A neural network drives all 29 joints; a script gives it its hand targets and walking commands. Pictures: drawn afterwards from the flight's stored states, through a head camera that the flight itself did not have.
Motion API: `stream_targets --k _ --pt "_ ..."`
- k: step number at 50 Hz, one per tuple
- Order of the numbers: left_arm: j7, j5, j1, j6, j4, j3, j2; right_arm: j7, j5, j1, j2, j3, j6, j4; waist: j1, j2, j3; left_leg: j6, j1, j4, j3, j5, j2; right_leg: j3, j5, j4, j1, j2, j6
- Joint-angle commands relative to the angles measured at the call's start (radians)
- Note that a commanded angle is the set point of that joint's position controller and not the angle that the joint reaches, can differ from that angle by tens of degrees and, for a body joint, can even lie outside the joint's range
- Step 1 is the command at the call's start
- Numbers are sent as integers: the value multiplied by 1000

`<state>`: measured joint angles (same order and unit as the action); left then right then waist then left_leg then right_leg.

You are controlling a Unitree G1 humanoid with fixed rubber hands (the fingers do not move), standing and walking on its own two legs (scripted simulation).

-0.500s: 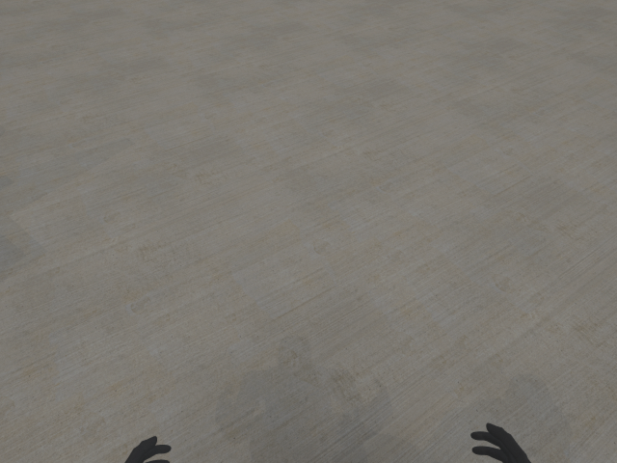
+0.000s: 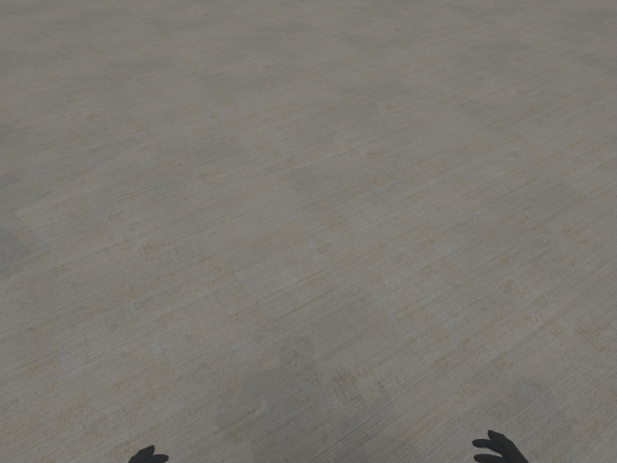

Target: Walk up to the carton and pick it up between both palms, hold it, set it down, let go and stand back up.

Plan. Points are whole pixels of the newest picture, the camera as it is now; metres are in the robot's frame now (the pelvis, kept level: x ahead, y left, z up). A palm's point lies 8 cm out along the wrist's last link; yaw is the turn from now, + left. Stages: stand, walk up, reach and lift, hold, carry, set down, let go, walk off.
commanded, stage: stand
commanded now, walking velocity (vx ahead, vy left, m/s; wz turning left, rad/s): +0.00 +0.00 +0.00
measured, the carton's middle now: out of the picture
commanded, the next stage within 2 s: walk up in 0.16 s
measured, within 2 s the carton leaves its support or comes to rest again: neither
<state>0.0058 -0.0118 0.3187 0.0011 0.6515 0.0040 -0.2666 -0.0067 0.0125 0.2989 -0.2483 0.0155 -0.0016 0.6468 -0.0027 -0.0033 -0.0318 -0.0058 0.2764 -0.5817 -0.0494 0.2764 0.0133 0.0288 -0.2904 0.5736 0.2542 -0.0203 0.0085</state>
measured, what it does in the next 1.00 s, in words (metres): steps to the left, turning left: left foot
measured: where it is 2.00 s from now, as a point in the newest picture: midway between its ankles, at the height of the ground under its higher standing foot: (98, 435)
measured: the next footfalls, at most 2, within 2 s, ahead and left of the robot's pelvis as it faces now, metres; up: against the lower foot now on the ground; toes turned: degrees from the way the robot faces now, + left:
left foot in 0.72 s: +0.09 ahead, +0.30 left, +0.00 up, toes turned +26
right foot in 1.16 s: +0.31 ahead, +0.23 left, +0.00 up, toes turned +32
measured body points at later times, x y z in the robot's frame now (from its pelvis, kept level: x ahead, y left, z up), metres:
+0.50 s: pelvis +0.00 +0.01 +0.00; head +0.01 +0.02 +0.45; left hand +0.07 +0.30 -0.10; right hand +0.14 -0.24 -0.10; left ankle +0.02 +0.15 -0.68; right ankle +0.01 -0.13 -0.73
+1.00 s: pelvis +0.08 +0.20 +0.00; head +0.08 +0.21 +0.45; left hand +0.05 +0.50 -0.11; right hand +0.26 -0.01 -0.12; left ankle +0.06 +0.28 -0.73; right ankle +0.21 +0.13 -0.68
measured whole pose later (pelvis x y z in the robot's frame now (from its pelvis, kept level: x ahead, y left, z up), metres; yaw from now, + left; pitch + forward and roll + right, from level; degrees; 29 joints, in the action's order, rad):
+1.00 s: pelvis +0.08 +0.20 +0.00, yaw +31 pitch -2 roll +0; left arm -0.01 -0.03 0.30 -0.04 0.69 0.05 -0.29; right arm -0.08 0.04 0.34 -0.28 0.05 -0.03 0.73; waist 0.08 0.00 -0.04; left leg 0.08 0.27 -0.58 -0.06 0.27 0.10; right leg 0.10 -0.43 0.98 0.55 -0.09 -0.02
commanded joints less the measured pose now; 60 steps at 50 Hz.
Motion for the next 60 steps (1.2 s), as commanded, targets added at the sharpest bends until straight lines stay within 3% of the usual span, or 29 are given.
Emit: stream_targets --k 1,17,18,19,20,21,22,24,25,29,31,33,35,36,37,38,39,40,42,43,46,49,53,54,56,57,58,59,60 --pt "-6 1 1 -21 -78 40 -122 6 0 -10 -129 40 23 -83 0 -4 22 38 13 111 -86 -70 -81 -92 46 -108 0 -72 -40" --pt "-7 2 8 -19 -65 37 -127 8 -1 -4 -131 38 21 -71 -1 -5 20 37 13 113 -93 -81 -78 -86 48 -113 -6 -74 -40" --pt "-28 -54 16 -31 -53 98 -211 -45 40 -67 -163 52 -9 -119 -11 30 11 64 343 -25 -148 -64 -9 -142 -104 -144 -270 -154 -135" --pt "-44 -73 82 -36 -23 115 -281 -65 49 -82 -105 40 -27 -133 -62 216 26 6 513 -246 10 116 27 -308 -167 -301 -393 -393 -249" --pt "-57 -81 118 -42 -14 122 -286 -68 105 -166 -131 48 -45 -167 -105 153 4 -13 521 -429 -16 206 -118 -407 -141 -331 -280 -584 -358" --pt "-66 -76 104 -52 3 107 -232 -76 118 -193 -181 70 -57 -172 -96 40 -38 -17 483 -493 -53 171 -144 -375 -135 -349 -171 -573 -357" --pt "-73 -74 68 -64 15 95 -200 -85 108 -152 -181 77 -59 -150 -58 -9 -68 -21 478 -497 -72 117 -156 -263 -94 -337 -156 -513 -310" --pt "-78 -75 -15 -73 21 97 -206 -107 74 -52 -118 63 -59 -115 -5 73 -34 -34 432 -469 -57 48 -158 -62 -5 -294 -187 -415 -241" --pt "-76 -69 -26 -74 26 101 -212 -117 65 -64 -104 59 -57 -111 -15 116 -28 -38 407 -444 -33 30 -155 0 8 -300 -182 -395 -237" --pt "-71 -78 -51 -84 55 118 -234 -143 34 -126 -77 56 -48 -105 -19 161 -71 -29 315 -275 21 -3 -169 146 -43 -334 -111 -369 -209" --pt "-69 -82 -59 -80 49 126 -243 -149 22 -114 -73 62 -29 -79 -8 179 -53 -4 186 -158 96 -50 -132 238 -30 -306 -88 -331 -186" --pt "-68 -84 -52 -70 44 133 -254 -147 26 -91 -91 75 -12 -58 6 172 -18 18 62 -105 162 -54 -97 253 -76 -239 -57 -336 -184" --pt "-65 -83 -52 -54 40 128 -243 -130 38 -13 -125 96 0 -19 60 86 25 52 -90 -39 187 -32 -50 278 -131 -80 1 -323 -171" --pt "-59 -81 -9 -44 42 110 -202 -111 45 75 -166 116 8 19 101 -40 81 79 -203 -9 161 36 -7 324 -90 138 33 -268 -147" --pt "-41 -72 20 -34 16 83 -134 -91 42 158 -244 138 16 33 157 -257 95 148 -320 96 -43 120 -72 338 -263 419 204 -182 -97" --pt "-24 -53 -5 -29 -50 68 -92 -78 30 166 -336 144 21 14 164 -368 49 228 -353 234 -445 180 -223 210 -467 597 459 -90 -52" --pt "-25 -21 -37 -26 -87 75 -130 -67 10 127 -384 149 11 9 164 -342 44 319 -297 349 -632 299 -308 69 -468 646 522 -76 -44" --pt "-25 -11 -64 -29 -82 80 -157 -59 -5 90 -370 144 4 20 149 -305 8 335 -244 372 -590 343 -308 22 -413 671 527 -108 -48" --pt "-21 3 -15 -50 -35 93 -182 -43 13 27 -294 118 -3 5 95 -204 22 278 -182 255 -367 161 -207 7 -262 611 451 -134 -56" --pt "-21 -10 31 -57 -17 94 -171 -44 28 6 -260 107 0 -3 74 -181 43 261 -137 238 -331 98 -193 13 -229 552 382 -130 -54" --pt "-22 -18 60 -61 -6 94 -148 -60 32 -55 -200 81 3 -18 42 -111 58 259 13 255 -312 97 -178 35 -162 460 270 -100 -38" --pt "-18 -11 9 -51 -24 89 -124 -66 34 -53 -195 83 1 -17 55 -60 -18 242 119 314 -345 229 -172 37 -63 360 266 -81 -21" --pt "-22 -11 -6 -57 -44 90 -107 -72 38 -22 -199 91 -8 -13 61 -58 -72 201 166 307 -373 287 -141 40 33 202 195 -53 -21" --pt "-25 -12 6 -61 -45 91 -107 -73 36 -26 -198 92 -11 -16 51 -52 -69 184 188 278 -359 273 -115 50 61 148 132 -39 -26" --pt "-40 -20 114 -73 -28 99 -111 -76 25 -69 -179 79 -13 -31 -20 -4 -29 126 304 125 -299 255 -40 61 146 -14 -135 -11 -50" --pt "-53 -35 192 -78 -15 108 -139 -77 26 -62 -151 69 -10 -39 -61 48 18 84 383 -13 -247 258 9 9 109 -67 -306 -39 -69" --pt "-68 -67 265 -84 -13 124 -213 -76 35 -2 -97 54 -7 -52 -85 201 99 20 463 -294 -142 223 91 -277 -149 -182 -442 -249 -128" --pt "-86 -90 261 -83 -26 129 -269 -66 64 62 -103 49 -11 -56 -60 203 104 -26 559 -515 -74 292 106 -654 -449 -345 -433 -514 -187" --pt "-104 -89 205 -78 -18 128 -254 -56 77 92 -175 67 -30 -37 -19 38 42 -37 562 -621 -90 246 44 -707 -575 -385 -322 -565 -219"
